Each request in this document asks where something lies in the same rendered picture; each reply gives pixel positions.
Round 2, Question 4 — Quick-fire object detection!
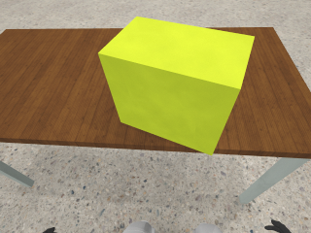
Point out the left robot thigh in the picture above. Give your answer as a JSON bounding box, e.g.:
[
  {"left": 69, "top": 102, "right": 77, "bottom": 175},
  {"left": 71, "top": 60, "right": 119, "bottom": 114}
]
[{"left": 122, "top": 221, "right": 156, "bottom": 233}]

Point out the right robot thigh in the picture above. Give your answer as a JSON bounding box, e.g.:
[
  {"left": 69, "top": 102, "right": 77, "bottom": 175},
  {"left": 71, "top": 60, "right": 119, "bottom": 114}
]
[{"left": 192, "top": 223, "right": 223, "bottom": 233}]

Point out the table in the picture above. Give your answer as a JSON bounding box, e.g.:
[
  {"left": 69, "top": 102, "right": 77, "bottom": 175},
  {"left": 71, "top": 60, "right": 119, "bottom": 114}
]
[{"left": 0, "top": 27, "right": 311, "bottom": 204}]

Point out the robot right hand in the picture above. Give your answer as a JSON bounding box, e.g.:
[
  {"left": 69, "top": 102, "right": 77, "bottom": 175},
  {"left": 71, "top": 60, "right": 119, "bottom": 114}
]
[{"left": 264, "top": 219, "right": 292, "bottom": 233}]

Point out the robot thigh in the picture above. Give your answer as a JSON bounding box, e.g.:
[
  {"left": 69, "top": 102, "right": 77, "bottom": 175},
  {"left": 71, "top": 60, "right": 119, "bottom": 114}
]
[
  {"left": 122, "top": 221, "right": 156, "bottom": 233},
  {"left": 192, "top": 223, "right": 223, "bottom": 233}
]

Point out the carton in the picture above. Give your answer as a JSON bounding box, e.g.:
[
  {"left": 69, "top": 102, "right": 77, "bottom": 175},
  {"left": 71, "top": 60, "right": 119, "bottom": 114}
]
[{"left": 98, "top": 17, "right": 255, "bottom": 155}]

